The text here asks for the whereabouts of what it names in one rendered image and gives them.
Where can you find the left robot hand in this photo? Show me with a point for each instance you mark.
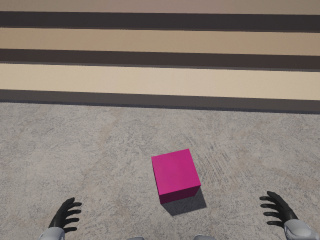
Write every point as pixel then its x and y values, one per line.
pixel 59 220

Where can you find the right robot hand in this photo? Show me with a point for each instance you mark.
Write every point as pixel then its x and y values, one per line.
pixel 284 213

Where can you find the carton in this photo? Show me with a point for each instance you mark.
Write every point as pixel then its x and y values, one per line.
pixel 175 176

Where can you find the robot left forearm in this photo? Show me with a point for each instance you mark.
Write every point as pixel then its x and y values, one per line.
pixel 52 233

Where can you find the robot right forearm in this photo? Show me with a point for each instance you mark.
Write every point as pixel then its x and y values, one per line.
pixel 296 229

